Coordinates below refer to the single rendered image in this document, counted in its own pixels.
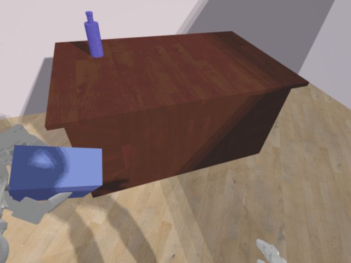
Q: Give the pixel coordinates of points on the robot right hand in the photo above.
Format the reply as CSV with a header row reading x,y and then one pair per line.
x,y
269,251

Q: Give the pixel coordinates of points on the sponge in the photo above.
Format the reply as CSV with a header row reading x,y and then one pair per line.
x,y
41,172

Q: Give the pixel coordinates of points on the table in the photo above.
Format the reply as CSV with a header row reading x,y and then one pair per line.
x,y
162,106

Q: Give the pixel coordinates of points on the robot left hand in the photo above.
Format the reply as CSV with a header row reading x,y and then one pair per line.
x,y
27,209

